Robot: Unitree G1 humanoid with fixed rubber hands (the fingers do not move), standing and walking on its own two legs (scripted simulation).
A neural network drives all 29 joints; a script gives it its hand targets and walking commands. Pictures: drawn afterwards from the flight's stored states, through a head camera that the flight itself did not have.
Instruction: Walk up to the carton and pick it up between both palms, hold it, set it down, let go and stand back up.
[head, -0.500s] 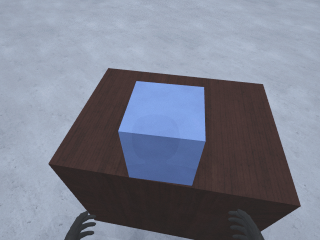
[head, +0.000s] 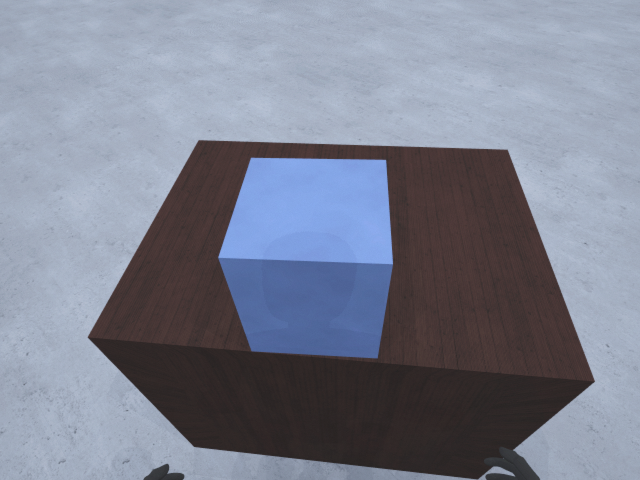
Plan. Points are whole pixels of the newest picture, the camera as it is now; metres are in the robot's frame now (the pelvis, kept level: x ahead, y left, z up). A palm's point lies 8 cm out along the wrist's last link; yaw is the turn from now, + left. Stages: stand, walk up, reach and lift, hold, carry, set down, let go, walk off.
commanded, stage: stand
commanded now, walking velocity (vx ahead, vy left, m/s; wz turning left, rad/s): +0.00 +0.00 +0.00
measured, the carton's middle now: (315, 260) +0.44 +0.01 +0.01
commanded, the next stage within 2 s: none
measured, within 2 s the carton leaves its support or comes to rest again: neither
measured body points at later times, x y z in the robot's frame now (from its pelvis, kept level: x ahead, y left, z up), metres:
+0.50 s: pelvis +0.00 +0.03 +0.00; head -0.02 +0.01 +0.45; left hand +0.11 +0.24 -0.12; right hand +0.02 -0.22 -0.15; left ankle -0.02 +0.12 -0.73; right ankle +0.03 -0.09 -0.73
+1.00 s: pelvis +0.02 +0.03 +0.00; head +0.02 +0.03 +0.45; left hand +0.07 +0.25 -0.15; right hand -0.03 -0.20 -0.16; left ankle -0.03 +0.12 -0.73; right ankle +0.03 -0.09 -0.73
